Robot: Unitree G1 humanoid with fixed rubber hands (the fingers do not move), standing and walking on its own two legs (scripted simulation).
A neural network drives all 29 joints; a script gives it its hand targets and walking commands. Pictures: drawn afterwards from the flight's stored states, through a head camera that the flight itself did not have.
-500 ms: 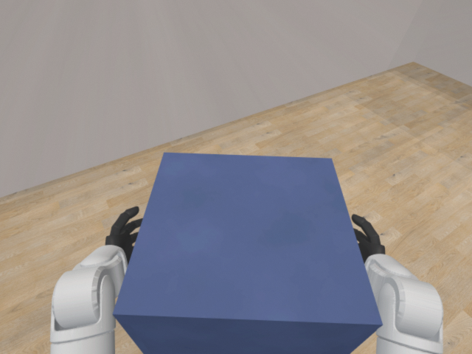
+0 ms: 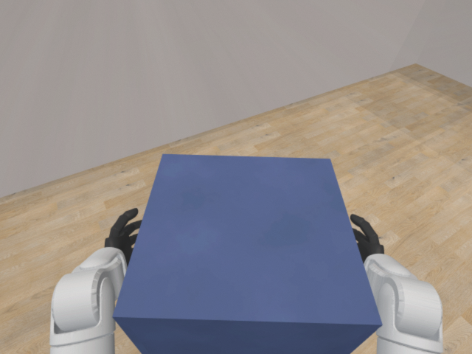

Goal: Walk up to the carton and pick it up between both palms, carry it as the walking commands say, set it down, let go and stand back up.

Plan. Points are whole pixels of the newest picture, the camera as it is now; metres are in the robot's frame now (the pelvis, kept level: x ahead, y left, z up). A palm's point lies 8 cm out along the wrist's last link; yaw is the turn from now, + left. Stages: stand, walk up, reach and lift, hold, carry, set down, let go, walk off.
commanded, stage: carry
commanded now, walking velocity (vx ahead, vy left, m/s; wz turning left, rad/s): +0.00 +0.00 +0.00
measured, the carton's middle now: (242, 269) +0.26 +0.00 +0.01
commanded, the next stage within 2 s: none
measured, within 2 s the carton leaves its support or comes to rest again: neither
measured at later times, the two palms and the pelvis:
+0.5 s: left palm (137, 254) +0.25 +0.17 +0.07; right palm (381, 266) +0.25 -0.21 +0.07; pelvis +0.00 -0.02 -0.01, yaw -3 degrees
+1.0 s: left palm (184, 300) +0.19 +0.09 +0.05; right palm out of the picture +0.09 -0.28 +0.05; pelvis -0.11 -0.02 -0.01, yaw -16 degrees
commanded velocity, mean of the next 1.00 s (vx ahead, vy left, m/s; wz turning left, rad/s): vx -0.17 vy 0.00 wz -0.42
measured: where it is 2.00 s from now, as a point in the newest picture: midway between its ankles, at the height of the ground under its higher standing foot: outside the picture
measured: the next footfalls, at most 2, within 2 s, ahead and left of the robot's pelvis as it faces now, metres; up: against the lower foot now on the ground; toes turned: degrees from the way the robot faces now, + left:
left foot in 1.16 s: -0.12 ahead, +0.14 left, +0.00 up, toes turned -17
right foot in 1.50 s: -0.30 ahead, -0.10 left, +0.00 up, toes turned -40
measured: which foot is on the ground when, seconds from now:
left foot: down 0.00-0.84, up 0.86-1.00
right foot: down 0.00-1.00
